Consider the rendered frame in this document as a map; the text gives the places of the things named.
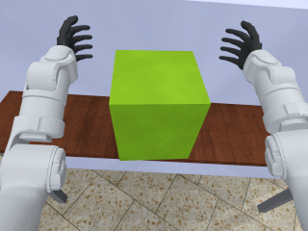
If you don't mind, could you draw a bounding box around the right robot forearm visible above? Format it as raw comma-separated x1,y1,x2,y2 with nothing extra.
243,49,308,134

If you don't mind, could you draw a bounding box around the robot right hand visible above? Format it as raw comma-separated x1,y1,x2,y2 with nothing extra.
218,20,263,70

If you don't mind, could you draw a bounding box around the table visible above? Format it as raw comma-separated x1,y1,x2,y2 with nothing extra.
0,90,294,213

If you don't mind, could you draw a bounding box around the carton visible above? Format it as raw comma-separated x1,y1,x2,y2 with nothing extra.
109,50,211,161

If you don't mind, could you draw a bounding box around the right robot upper arm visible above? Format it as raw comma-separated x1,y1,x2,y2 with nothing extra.
265,129,308,231

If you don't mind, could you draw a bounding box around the left robot forearm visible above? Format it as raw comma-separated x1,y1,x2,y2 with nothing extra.
0,45,79,189

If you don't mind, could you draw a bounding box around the left robot upper arm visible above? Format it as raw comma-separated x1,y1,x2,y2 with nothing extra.
0,143,66,231

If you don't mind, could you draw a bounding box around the robot left hand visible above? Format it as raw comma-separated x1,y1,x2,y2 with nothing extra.
57,15,93,62

